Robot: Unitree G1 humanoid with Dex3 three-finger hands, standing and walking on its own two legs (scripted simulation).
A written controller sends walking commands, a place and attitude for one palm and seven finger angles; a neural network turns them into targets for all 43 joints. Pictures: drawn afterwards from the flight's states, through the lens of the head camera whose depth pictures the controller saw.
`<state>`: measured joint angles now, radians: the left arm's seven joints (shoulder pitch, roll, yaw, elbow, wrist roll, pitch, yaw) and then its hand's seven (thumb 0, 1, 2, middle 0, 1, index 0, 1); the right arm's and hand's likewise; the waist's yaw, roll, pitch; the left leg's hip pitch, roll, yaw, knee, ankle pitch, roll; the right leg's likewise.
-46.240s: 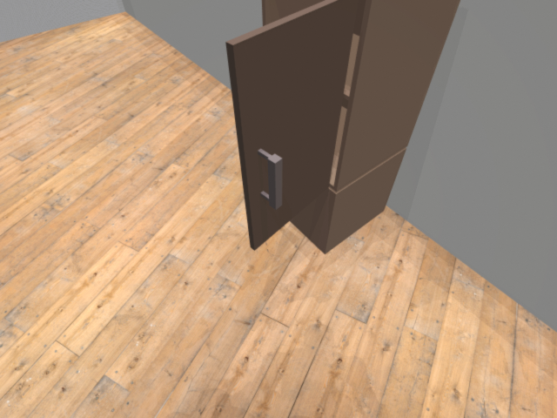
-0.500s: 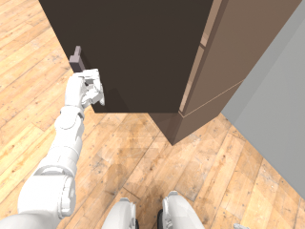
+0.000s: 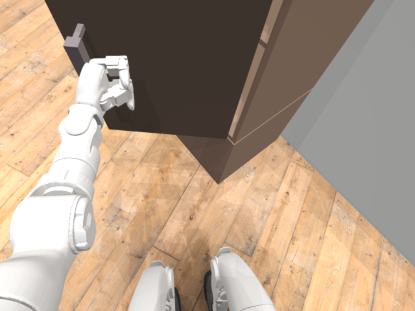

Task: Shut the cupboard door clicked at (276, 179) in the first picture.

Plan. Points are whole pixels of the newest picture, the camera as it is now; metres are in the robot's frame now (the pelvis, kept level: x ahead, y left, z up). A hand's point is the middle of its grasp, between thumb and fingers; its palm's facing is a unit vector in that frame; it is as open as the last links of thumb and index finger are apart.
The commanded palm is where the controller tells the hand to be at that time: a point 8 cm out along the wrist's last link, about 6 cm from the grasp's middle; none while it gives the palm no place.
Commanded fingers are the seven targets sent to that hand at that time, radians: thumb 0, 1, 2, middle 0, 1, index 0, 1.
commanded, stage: push the door shut along its arc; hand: left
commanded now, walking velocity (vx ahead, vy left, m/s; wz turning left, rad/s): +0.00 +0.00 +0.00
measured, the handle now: (90, 67) +0.58 +0.17 +0.05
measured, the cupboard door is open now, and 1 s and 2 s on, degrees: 48 29 29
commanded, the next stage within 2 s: pull the fist back off the door in 0.80 s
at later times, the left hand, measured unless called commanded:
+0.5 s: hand (141, 68) +0.57 +0.07 +0.06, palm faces -0.33 -0.94 -0.03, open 3.0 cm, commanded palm +0.58 +0.10 +0.06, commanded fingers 0.00 0.90 0.90 -1.30 -1.50 -1.30 -1.50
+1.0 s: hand (156, 47) +0.62 +0.04 +0.07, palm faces -0.16 -0.98 +0.09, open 3.5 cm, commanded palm +0.60 +0.05 +0.06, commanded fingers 0.00 0.90 0.90 -1.30 -1.50 -1.30 -1.50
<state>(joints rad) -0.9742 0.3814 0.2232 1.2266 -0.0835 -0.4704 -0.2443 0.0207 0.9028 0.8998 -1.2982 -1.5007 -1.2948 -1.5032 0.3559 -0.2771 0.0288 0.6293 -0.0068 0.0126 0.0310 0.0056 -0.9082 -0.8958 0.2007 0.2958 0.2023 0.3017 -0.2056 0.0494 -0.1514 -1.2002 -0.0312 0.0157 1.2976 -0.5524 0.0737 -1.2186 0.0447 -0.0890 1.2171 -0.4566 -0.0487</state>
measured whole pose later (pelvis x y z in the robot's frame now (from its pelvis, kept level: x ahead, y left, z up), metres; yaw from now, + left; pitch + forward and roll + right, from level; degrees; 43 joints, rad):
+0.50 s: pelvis +0.01 +0.00 -0.01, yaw -1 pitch +30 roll -4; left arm -1.20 0.49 0.21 1.31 -0.05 -0.35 -0.31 -0.01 0.91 0.95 -1.30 -1.50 -1.30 -1.50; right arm 0.40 -0.27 0.05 0.65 -0.02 0.01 0.03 0.00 -0.91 -0.90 0.20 0.30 0.20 0.30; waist -0.27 0.06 -0.14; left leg -1.30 -0.02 0.00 1.35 -0.58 0.07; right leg -1.31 0.06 -0.11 1.25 -0.47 -0.05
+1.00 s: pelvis +0.01 -0.01 -0.03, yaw -1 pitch +34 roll -5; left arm -1.40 0.48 0.27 1.37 -0.03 -0.25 -0.10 0.04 0.98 0.99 -1.30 -1.50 -1.31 -1.50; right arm 0.42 -0.26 0.05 0.65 -0.08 -0.05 0.05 0.00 -0.91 -0.90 0.20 0.30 0.20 0.30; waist -0.31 0.07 -0.14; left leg -1.41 -0.01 -0.02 1.41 -0.59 0.05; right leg -1.42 0.07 -0.13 1.30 -0.48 -0.07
